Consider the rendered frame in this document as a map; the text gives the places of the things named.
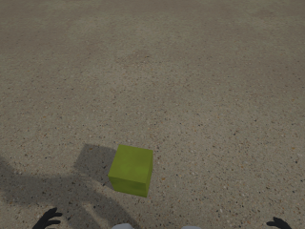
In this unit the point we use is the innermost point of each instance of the robot right hand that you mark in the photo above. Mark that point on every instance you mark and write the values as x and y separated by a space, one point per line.
279 223

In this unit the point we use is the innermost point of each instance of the carton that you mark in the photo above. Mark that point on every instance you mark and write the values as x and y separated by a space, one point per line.
131 170

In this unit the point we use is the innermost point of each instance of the robot left hand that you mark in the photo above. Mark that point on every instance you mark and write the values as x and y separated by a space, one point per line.
45 222

